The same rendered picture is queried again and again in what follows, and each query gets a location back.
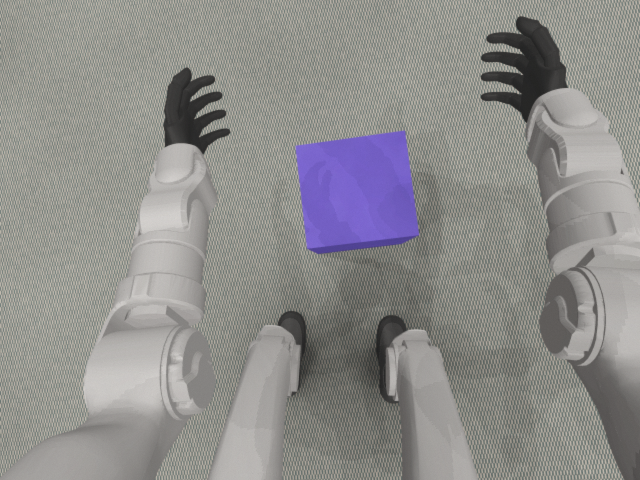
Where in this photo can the carton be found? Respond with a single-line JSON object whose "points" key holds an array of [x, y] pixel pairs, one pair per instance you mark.
{"points": [[357, 193]]}

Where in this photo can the robot right forearm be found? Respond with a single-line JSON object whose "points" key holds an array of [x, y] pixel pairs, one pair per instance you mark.
{"points": [[586, 191]]}

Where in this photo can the left robot hand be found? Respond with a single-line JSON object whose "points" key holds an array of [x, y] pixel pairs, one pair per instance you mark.
{"points": [[180, 125]]}

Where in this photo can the left robot upper arm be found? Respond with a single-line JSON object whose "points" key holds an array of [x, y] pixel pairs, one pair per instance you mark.
{"points": [[141, 387]]}

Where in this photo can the right robot upper arm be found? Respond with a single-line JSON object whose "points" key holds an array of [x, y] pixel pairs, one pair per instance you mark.
{"points": [[591, 318]]}

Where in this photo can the robot left forearm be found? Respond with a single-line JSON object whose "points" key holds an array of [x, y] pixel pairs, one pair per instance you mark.
{"points": [[164, 281]]}

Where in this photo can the robot left thigh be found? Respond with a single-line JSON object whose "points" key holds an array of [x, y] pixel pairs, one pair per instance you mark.
{"points": [[252, 440]]}

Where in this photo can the right robot hand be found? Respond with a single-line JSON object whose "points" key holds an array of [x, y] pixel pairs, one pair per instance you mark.
{"points": [[541, 67]]}

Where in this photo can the left robot shin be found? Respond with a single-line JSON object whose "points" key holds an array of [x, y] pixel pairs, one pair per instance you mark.
{"points": [[272, 330]]}

